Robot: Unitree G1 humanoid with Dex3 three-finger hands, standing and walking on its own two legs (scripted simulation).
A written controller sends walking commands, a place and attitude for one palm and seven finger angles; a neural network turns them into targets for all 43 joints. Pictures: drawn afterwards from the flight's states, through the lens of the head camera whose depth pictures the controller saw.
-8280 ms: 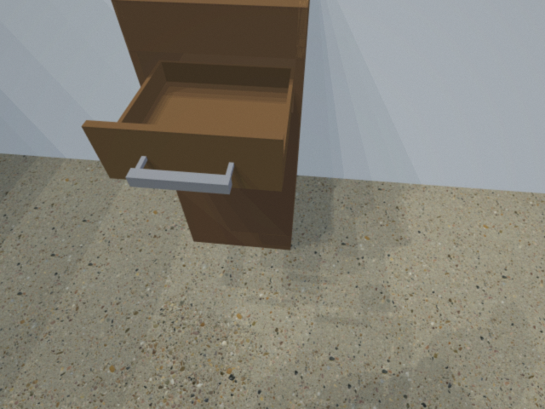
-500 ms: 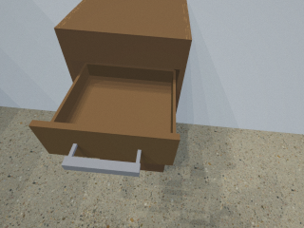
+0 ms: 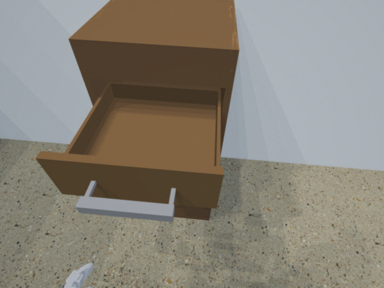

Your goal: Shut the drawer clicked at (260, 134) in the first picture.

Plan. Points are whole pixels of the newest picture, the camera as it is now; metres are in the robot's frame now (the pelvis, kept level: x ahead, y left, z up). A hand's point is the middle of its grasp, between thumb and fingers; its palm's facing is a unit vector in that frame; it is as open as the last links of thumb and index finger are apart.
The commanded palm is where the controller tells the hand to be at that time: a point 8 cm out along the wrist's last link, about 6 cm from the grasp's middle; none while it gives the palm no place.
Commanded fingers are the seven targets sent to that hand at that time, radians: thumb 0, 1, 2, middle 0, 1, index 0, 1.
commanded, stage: raise the hand and make a fist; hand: left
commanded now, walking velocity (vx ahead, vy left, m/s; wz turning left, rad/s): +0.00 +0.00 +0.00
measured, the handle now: (129, 198) +0.30 +0.15 +0.02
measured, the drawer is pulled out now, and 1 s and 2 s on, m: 0.30 0.30 0.30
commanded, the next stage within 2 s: bring the fist close to the handle in 1.76 s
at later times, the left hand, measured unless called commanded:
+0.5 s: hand (121, 287) +0.13 +0.13 +0.01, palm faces -0.03 -1.00 -0.06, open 4.8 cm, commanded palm +0.09 +0.19 +0.02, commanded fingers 0.00 0.90 0.90 -0.86 -1.01 -0.86 -1.01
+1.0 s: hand (111, 279) +0.13 +0.14 +0.07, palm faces -0.03 -1.00 -0.06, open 3.1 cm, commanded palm +0.07 +0.18 +0.08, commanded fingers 0.00 0.90 0.90 -1.36 -1.56 -1.36 -1.56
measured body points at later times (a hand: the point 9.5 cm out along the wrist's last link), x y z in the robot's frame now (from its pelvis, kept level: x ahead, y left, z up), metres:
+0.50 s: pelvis -0.02 -0.05 -0.06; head +0.01 -0.05 +0.39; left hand +0.13 +0.19 +0.01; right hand +0.21 -0.24 -0.11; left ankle +0.01 +0.08 -0.73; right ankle -0.01 -0.14 -0.73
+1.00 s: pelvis +0.00 -0.03 -0.04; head +0.00 -0.03 +0.41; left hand +0.13 +0.19 +0.07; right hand +0.20 -0.25 -0.07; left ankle +0.01 +0.08 -0.73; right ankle -0.01 -0.14 -0.73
